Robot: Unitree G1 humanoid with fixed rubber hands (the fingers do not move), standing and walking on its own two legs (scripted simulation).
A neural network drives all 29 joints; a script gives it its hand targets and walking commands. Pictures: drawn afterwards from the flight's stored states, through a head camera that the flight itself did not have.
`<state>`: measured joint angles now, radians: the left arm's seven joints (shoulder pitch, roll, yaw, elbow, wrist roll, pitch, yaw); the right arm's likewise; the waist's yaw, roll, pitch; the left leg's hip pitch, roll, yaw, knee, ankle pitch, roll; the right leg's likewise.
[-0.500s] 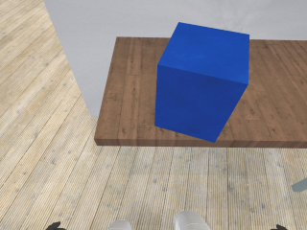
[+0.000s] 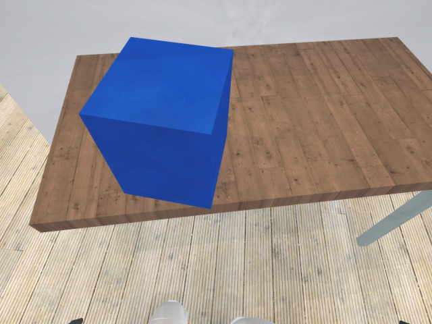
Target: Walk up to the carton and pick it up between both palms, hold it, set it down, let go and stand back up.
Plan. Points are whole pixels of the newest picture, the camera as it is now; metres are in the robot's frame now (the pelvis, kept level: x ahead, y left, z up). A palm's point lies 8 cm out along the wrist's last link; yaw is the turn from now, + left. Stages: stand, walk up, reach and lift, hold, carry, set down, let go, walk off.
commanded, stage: walk up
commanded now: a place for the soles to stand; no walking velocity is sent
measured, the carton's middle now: (173, 128) +0.47 +0.11 +0.06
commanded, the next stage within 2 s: none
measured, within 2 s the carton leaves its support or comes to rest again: neither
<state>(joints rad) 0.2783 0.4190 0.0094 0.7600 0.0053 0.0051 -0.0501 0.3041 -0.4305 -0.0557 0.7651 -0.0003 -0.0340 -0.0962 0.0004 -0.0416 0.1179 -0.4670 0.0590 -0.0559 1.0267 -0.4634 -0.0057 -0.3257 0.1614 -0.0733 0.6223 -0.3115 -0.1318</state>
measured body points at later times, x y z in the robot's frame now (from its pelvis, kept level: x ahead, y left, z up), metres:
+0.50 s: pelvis +0.04 -0.07 -0.04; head +0.06 -0.11 +0.41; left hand +0.09 +0.26 -0.12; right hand +0.12 -0.39 -0.18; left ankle +0.04 +0.12 -0.67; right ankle +0.04 -0.18 -0.72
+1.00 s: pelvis +0.05 +0.08 -0.04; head +0.14 +0.08 +0.40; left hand +0.11 +0.41 -0.15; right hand +0.15 -0.22 -0.16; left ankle +0.05 +0.18 -0.72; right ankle +0.02 -0.10 -0.65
